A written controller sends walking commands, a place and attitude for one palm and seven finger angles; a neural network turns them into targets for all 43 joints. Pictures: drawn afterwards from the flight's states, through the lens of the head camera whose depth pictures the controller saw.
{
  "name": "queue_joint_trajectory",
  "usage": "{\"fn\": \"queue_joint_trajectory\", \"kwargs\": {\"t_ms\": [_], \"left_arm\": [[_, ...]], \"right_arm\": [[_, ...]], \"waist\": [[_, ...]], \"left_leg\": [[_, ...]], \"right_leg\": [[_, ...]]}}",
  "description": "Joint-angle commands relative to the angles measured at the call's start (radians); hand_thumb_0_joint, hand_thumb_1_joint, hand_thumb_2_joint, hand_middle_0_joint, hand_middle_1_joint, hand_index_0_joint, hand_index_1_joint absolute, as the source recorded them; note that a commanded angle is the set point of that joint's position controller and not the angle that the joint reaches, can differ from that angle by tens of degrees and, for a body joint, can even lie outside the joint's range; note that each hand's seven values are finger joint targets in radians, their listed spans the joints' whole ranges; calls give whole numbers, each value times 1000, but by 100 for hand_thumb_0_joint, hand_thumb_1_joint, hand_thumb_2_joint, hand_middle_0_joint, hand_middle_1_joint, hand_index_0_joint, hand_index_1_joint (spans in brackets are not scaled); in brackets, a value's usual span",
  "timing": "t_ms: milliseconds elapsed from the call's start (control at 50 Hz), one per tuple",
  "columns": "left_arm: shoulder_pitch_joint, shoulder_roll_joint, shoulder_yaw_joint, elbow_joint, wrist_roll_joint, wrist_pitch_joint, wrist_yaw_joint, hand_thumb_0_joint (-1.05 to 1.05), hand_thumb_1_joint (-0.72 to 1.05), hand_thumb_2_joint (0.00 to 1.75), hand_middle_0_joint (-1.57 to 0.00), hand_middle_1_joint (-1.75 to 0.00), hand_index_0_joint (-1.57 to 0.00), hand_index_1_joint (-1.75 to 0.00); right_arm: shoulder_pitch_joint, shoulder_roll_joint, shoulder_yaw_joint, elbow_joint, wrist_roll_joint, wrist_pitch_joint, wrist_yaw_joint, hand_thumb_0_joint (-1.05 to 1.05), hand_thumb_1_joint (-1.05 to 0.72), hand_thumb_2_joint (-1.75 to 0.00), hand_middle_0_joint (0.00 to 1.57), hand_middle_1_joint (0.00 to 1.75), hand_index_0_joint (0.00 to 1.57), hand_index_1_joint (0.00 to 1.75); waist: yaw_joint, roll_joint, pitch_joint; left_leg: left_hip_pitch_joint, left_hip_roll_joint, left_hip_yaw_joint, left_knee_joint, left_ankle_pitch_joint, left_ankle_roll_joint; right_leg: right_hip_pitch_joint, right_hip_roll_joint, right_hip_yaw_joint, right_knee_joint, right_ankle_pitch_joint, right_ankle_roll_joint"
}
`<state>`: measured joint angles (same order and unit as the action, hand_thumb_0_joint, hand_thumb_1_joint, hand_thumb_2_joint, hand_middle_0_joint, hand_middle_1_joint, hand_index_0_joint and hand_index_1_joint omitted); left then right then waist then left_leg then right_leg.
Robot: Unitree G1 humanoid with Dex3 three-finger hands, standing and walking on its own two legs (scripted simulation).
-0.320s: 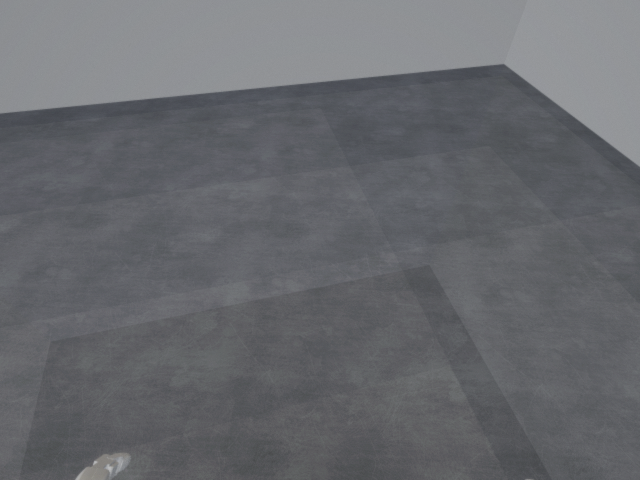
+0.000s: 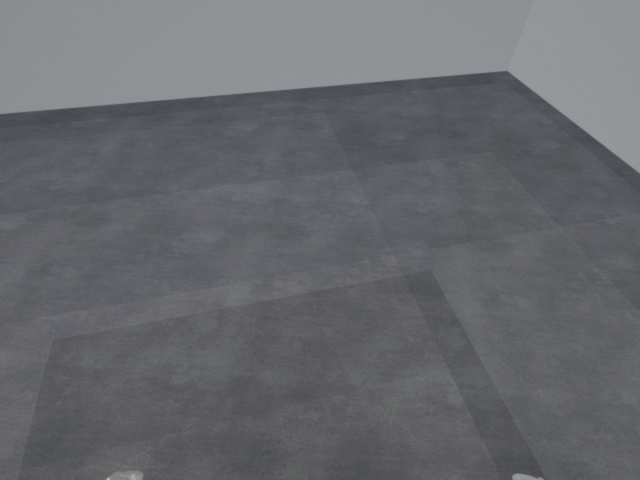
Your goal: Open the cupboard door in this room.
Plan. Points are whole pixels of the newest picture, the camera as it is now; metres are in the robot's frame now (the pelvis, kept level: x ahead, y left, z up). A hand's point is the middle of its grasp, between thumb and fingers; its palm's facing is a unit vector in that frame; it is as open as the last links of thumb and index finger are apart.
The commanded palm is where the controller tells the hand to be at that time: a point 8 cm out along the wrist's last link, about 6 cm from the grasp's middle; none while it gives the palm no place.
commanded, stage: stand and wait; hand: left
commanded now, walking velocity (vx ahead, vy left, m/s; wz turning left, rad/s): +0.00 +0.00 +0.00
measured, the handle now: out of the picture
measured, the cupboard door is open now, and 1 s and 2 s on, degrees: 0 0 0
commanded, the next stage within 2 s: turn or walk to find it in 0.58 s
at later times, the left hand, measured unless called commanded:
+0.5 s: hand out of the picture +0.06 +0.24 -0.15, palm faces -0.04 -0.94 -0.34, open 7.4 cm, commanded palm none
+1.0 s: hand out of the picture +0.01 +0.21 -0.19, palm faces +0.10 -0.97 -0.22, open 7.4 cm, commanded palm none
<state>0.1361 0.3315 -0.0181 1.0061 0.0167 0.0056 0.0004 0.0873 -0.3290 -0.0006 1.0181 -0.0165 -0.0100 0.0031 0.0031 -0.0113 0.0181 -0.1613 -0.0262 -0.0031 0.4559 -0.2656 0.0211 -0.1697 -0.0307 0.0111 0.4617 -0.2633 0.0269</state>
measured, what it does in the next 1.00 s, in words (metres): stands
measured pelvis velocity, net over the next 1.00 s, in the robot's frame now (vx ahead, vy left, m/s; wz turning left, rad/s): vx -0.03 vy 0.01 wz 0.14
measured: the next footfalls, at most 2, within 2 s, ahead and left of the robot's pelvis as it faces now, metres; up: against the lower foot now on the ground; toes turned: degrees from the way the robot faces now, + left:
right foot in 1.48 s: +0.01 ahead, -0.13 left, +0.00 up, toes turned +18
left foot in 1.96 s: -0.13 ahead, +0.08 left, +0.00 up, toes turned +36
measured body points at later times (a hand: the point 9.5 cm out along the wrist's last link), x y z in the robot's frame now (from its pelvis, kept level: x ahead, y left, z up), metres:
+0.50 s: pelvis -0.02 -0.01 +0.00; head -0.02 -0.01 +0.45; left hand +0.06 +0.29 -0.13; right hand +0.05 -0.31 -0.13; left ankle -0.01 +0.11 -0.74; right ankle -0.01 -0.14 -0.74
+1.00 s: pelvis -0.03 +0.01 -0.02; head -0.01 +0.03 +0.43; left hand +0.01 +0.27 -0.17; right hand +0.04 -0.25 -0.15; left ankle -0.02 +0.10 -0.74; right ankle -0.01 -0.14 -0.74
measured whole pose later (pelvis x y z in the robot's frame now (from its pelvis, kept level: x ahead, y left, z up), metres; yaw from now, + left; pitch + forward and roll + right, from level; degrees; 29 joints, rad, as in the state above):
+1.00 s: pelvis -0.03 +0.01 -0.02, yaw +8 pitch -1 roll -1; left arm 0.18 0.25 0.01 0.97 0.02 0.04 0.02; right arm 0.22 -0.22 -0.02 1.03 -0.01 0.04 0.02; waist -0.02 -0.05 0.07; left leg -0.32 -0.03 0.01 0.64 -0.31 0.03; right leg -0.29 -0.10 -0.10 0.64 -0.32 0.03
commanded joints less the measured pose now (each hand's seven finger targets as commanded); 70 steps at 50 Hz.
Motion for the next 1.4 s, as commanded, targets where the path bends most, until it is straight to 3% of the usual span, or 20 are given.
{"fn": "queue_joint_trajectory", "kwargs": {"t_ms": [0, 420, 600, 720, 760, 820, 860, 880, 920, 940, 960, 980, 1000, 1020, 1060, 1100, 1160, 1260, 1320, 1380], "left_arm": [[-50, 208, 55, -60, -5, -27, 13, 0, 90, 90, -20, -30, -20, -30], [-47, 219, 52, 6, -6, -29, 8, 0, 90, 90, -20, -30, -20, -30], [-50, 219, 56, 6, -5, -29, 10, 0, 90, 90, -20, -30, -20, -30], [26, 111, 45, -4, -4, 9, 24, 0, 90, 90, -20, -30, -20, -30], [36, 123, 52, -21, -2, 14, 27, 0, 90, 90, -20, -30, -20, -30], [50, 149, 68, -56, 1, 17, 31, 0, 90, 90, -20, -30, -20, -30], [43, 148, 74, -82, 6, 15, 37, 0, 90, 90, -20, -30, -20, -30], [32, 143, 78, -92, 9, 13, 40, 0, 90, 90, -20, -30, -20, -30], [24, 131, 80, -105, 10, 13, 40, 0, 90, 90, -20, -30, -20, -30], [28, 113, 79, -112, 3, 18, 38, 0, 90, 90, -20, -30, -20, -30], [43, 53, 73, -133, -4, 25, 33, 0, 90, 90, -20, -30, -20, -30], [9, 18, 64, -155, -5, 27, 35, 0, 90, 90, -20, -30, -20, -30], [-3, 33, 70, -141, 3, 37, 42, 0, 90, 90, -20, -30, -20, -30], [9, 34, 76, -132, 2, 39, 39, 0, 90, 90, -20, -30, -20, -30], [25, 20, 82, -118, 4, 32, 27, 0, 90, 90, -20, -30, -20, -30], [49, -5, 82, -103, 1, 29, 24, 0, 90, 90, -20, -30, -20, -30], [29, -21, 84, -112, 0, 28, 24, 0, 90, 90, -20, -30, -20, -30], [0, -35, 89, -133, -2, 31, 26, 0, 90, 90, -20, -30, -20, -30], [25, -45, 88, -140, -8, 30, 29, 0, 90, 90, -20, -30, -20, -30], [82, -41, 89, -133, -12, 25, 33, 0, 90, 90, -20, -30, -20, -30]], "right_arm": [[-51, -211, -51, -58, 3, -28, -18, 0, -90, -90, 20, 30, 20, 30], [-19, -224, -41, 21, 7, -24, -13, 0, -90, -90, 20, 30, 20, 30], [-14, -223, -41, 24, 7, -23, -12, 0, -90, -90, 20, 30, 20, 30], [47, -97, -23, 5, 1, 12, -6, 0, -90, -90, 20, 30, 20, 30], [62, -92, -27, -13, 1, 22, -5, 0, -90, -90, 20, 30, 20, 30], [90, -72, -40, -39, 2, 36, -4, 0, -90, -90, 20, 30, 20, 30], [111, -60, -51, -54, 2, 41, -5, 0, -90, -90, 20, 30, 20, 30], [126, -48, -52, -54, 4, 39, -4, 0, -90, -90, 20, 30, 20, 30], [161, -28, -54, -51, 8, 34, 1, 0, -90, -90, 20, 30, 20, 30], [196, -37, -57, -47, 6, 27, 2, 0, -90, -90, 20, 30, 20, 30], [218, -100, -69, -58, -1, 16, 2, 0, -90, -90, 20, 30, 20, 30], [239, -139, -83, -55, -6, 15, -6, 0, -90, -90, 20, 30, 20, 30], [244, -129, -86, -42, -3, 15, -19, 0, -90, -90, 20, 30, 20, 30], [224, -109, -82, -54, 0, 14, -26, 0, -90, -90, 20, 30, 20, 30], [184, -78, -78, -71, 0, 9, -30, 0, -90, -90, 20, 30, 20, 30], [189, -64, -79, -76, 1, 6, -31, 0, -90, -90, 20, 30, 20, 30], [224, -51, -86, -73, 2, 7, -33, 0, -90, -90, 20, 30, 20, 30], [239, -51, -98, -77, -5, 17, -32, 0, -90, -90, 20, 30, 20, 30], [216, -64, -104, -90, -9, 27, -29, 0, -90, -90, 20, 30, 20, 30], [189, -70, -111, -105, -10, 34, -21, 0, -90, -90, 20, 30, 20, 30]], "waist": [[-4, 14, -73], [-1, 1, -18], [-1, 9, -24], [6, -11, -11], [7, -31, -15], [4, -145, -39], [-3, -180, -39], [-12, -185, -39], [-30, -141, -45], [-40, -57, -68], [-45, 182, -67], [-54, 311, -34], [-55, 265, -30], [-40, 217, -26], [-20, 117, -41], [-18, 101, -72], [-36, 115, -83], [-52, 147, -62], [-42, 164, -72], [-20, 160, -85]], "left_leg": [[28, 132, -90, -85, 250, 24], [-7, 134, -113, -146, 104, 14], [-21, 137, -119, -136, 148, 13], [-130, 118, -121, -55, 147, 1], [-166, 97, -113, 2, 134, -4], [-179, 49, -50, 165, 55, -18], [-184, 39, -16, 282, -112, -28], [-184, 52, -4, 281, -143, -32], [-120, 70, 13, 145, -61, -35], [-36, 93, -32, 48, 123, -19], [11, 240, -288, -67, 326, 51], [10, 365, -456, -167, 469, 149], [-10, 350, -455, -177, 433, 155], [-22, 325, -421, -182, 371, 149], [2, 276, -358, -152, 330, 144], [28, 235, -302, -142, 352, 140], [73, 226, -316, -133, 386, 152], [56, 224, -390, -148, 312, 165], [13, 222, -432, -144, 299, 168], [-60, 188, -432, -120, 276, 142]], "right_leg": [[23, -90, 67, -65, 221, -52], [5, -93, 93, -147, 65, -54], [18, -96, 79, -130, 101, -51], [-1, -120, 58, -71, 67, -29], [-9, -148, 72, -69, 57, -43], [-44, -257, 136, -120, 40, -109], [-62, -315, 150, -114, 155, -165], [-53, -320, 120, -90, 233, -175], [-66, -295, 42, 12, 307, -139], [-123, -239, -29, 113, 240, -82], [-247, -94, -120, 303, 5, 1], [-336, -9, -100, 485, -339, 30], [-340, -29, 2, 583, -320, 17], [-365, -43, 26, 624, -266, 14], [-377, -47, 16, 663, -176, 24], [-361, -41, 4, 654, -135, 35], [-364, -32, -5, 586, -141, 48], [-324, -13, -5, 457, -184, 49], [-241, 7, -1, 345, -199, 37], [-109, 35, -15, 177, -134, 24]]}}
